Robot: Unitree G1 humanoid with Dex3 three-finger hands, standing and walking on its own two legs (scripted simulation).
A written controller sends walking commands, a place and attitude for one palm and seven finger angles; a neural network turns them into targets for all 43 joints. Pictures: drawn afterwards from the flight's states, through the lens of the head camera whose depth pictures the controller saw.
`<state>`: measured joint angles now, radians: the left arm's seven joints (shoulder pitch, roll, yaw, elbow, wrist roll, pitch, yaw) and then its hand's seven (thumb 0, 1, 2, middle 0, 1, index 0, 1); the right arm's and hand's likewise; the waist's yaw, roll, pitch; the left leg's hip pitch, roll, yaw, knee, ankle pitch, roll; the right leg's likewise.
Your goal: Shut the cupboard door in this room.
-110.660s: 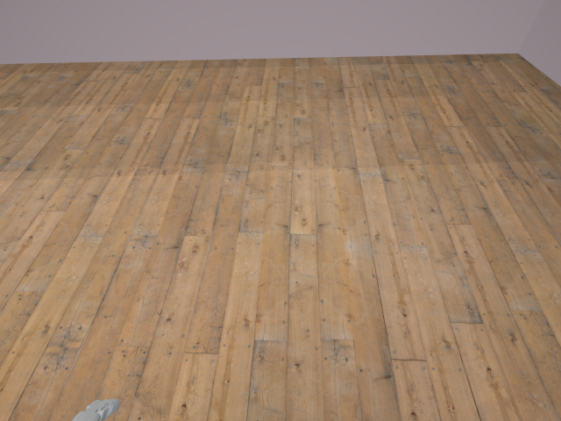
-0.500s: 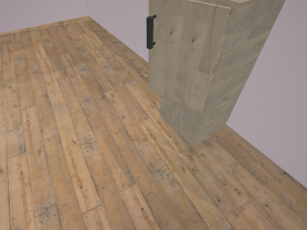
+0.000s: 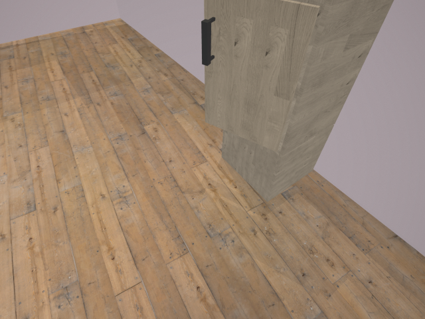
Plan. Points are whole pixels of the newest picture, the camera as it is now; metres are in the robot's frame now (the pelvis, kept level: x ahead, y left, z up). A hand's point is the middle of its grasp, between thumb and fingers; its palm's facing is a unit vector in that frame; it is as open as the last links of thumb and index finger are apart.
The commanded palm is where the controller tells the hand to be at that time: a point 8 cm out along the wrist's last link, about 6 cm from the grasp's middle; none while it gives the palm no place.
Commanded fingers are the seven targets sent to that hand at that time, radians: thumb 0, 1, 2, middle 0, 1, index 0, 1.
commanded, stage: walk to a spot facing it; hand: left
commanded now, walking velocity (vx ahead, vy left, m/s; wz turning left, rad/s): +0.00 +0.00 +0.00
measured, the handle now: (209, 41) +1.02 +0.05 +0.06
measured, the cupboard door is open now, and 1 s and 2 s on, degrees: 22 22 22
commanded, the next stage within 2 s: turn to face it in 1.74 s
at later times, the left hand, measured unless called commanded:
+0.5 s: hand out of the picture +0.01 +0.21 -0.21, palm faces +0.22 -0.95 -0.21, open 7.3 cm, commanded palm none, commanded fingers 0.00 0.90 0.90 -0.20 -0.30 -0.20 -0.30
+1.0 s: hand out of the picture +0.01 +0.19 -0.15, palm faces +0.48 -0.83 -0.30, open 7.3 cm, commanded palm none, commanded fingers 0.00 0.90 0.90 -0.20 -0.30 -0.20 -0.30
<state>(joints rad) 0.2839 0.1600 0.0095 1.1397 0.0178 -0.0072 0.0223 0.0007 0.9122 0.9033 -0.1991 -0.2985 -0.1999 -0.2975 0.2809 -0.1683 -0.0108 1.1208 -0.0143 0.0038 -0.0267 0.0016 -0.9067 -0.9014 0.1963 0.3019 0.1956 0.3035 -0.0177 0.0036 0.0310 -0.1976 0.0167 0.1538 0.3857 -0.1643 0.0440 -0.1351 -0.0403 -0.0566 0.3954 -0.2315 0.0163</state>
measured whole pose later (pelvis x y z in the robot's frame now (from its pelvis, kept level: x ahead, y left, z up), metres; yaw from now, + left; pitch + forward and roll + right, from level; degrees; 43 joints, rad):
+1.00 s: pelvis +0.04 -0.03 -0.01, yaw +30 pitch +2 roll +1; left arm 0.22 0.20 0.05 0.89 0.03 -0.01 0.00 0.00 0.91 0.90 -0.20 -0.30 -0.20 -0.30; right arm 0.24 -0.26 -0.08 0.95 -0.04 0.06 0.02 0.01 -0.91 -0.90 0.20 0.30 0.20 0.30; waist -0.03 0.05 0.03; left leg -0.56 -0.06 -0.05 1.07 -0.39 -0.01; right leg -0.21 -0.04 -0.07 0.50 -0.32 -0.02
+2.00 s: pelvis +0.31 +0.24 -0.01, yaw +58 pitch +1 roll +1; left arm 0.15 0.15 0.03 0.88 0.03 -0.06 0.01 0.00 0.91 0.90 -0.20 -0.30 -0.20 -0.30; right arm 0.32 -0.20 -0.04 1.03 -0.01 -0.01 -0.02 0.01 -0.91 -0.90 0.20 0.30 0.19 0.30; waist -0.04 0.02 0.09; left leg -0.41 -0.01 0.01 1.12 -0.46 0.01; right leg -0.30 -0.06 -0.10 0.52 -0.23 -0.02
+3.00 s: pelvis +0.34 +0.36 -0.02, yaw +25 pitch +1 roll -1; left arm 0.19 0.24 0.07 0.88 0.02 0.07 -0.02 0.00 0.91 0.90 -0.20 -0.30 -0.20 -0.30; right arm 0.17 -0.21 -0.02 0.86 -0.02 0.02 -0.02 0.00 -0.91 -0.90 0.20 0.30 0.20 0.30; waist 0.00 -0.05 0.07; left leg -0.34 0.05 0.06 0.63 -0.30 0.01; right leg -0.42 0.05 0.09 0.82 -0.47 0.02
